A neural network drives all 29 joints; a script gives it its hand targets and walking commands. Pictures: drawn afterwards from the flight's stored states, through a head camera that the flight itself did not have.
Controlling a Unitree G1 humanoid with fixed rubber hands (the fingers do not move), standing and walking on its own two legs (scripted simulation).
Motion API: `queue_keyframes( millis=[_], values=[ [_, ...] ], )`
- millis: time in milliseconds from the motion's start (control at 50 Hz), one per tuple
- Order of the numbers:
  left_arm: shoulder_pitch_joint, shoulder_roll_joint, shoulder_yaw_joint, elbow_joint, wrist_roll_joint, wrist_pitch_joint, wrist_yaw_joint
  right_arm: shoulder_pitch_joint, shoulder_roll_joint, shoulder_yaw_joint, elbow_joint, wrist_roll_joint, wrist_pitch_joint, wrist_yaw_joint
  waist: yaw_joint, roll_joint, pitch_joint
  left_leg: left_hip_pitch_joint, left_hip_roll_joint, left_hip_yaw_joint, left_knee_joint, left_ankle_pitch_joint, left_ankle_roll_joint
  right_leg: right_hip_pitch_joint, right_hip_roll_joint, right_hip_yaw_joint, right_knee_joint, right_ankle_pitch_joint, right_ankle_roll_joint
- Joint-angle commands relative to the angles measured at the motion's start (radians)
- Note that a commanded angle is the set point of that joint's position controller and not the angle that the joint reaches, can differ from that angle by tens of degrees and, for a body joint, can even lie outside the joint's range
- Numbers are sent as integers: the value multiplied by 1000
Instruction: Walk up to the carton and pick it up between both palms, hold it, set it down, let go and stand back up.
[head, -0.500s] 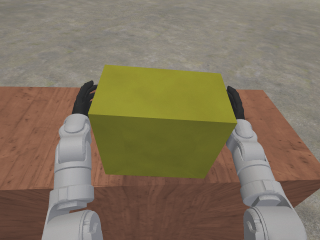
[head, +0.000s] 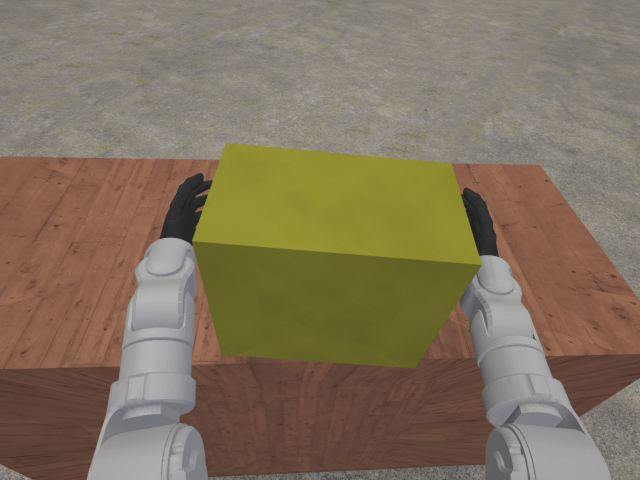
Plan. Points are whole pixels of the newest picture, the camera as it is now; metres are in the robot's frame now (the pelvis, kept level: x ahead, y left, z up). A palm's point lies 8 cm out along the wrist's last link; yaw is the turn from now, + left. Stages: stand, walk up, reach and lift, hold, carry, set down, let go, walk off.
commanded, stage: set down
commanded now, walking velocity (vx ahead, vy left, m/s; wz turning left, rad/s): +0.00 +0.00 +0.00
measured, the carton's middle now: (328, 265) +0.38 -0.01 +0.07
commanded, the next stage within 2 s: none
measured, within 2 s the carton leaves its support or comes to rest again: rests again in 0.62 s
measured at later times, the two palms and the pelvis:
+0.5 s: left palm (180, 251) +0.38 +0.18 +0.10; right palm (472, 261) +0.36 -0.20 +0.10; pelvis +0.00 +0.00 +0.00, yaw +0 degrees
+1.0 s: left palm (186, 258) +0.38 +0.17 +0.09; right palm (472, 266) +0.36 -0.20 +0.09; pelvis +0.00 +0.00 +0.00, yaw +0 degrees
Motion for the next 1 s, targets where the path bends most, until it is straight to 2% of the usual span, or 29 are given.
queue_keyframes(
  millis=[0, 100, 220, 400, 520, 660, 800, 980],
  values=[
    [-524, -463, -388, -78, -83, -60, -104, -636, 426, 363, -251, 22, -95, 126, 1, 29, -430, 133, -94, 101, 24, 371, -30, 168, 90, -71, 29, 323, 15],
    [-495, -455, -372, -70, -74, -68, -111, -594, 443, 372, -235, 15, -92, 116, 1, 17, -397, 81, -99, 106, 12, 358, -22, 212, 84, -59, 41, 374, 21],
    [-485, -464, -395, -95, -77, -80, -108, -569, 445, 378, -248, 19, -100, 117, -4, 41, -406, 99, -97, 102, 22, 393, -36, 200, 89, -65, 44, 385, 15],
    [-469, -478, -416, -73, -73, -105, -91, -535, 416, 343, -223, 2, -121, 135, -6, 71, -382, 147, -83, 87, 21, 387, -53, 94, 95, -84, 12, 261, 1],
    [-479, -480, -395, -25, -66, -134, -85, -540, 417, 309, -194, -29, -145, 147, 3, 64, -374, 126, -79, 92, 2, 324, -46, 73, 87, -87, 1, 205, 2],
    [-497, -477, -363, 39, -58, -183, -77, -545, 443, 285, -160, -73, -177, 155, 19, 37, -390, 85, -81, 107, -15, 271, -26, 103, 76, -79, 4, 210, 9],
    [-491, -471, -326, 83, -42, -220, -82, -511, 470, 267, -115, -110, -193, 151, 22, 19, -378, 47, -84, 121, -27, 267, -16, 162, 68, -68, 16, 263, 17],
    [-451, -473, -285, 122, -12, -238, -91, -477, 476, 237, -79, -130, -208, 150, 25, 22, -323, 38, -81, 129, -27, 287, -20, 162, 73, -73, 15, 262, 16]
  ],
)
